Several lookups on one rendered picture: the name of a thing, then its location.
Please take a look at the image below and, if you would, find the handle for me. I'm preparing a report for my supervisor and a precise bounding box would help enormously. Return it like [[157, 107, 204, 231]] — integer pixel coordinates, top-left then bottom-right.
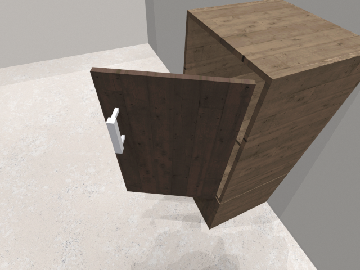
[[106, 108, 125, 154]]

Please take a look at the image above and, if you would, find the cupboard door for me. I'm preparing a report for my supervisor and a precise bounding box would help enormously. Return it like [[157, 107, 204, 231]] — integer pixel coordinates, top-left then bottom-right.
[[90, 67, 256, 199]]

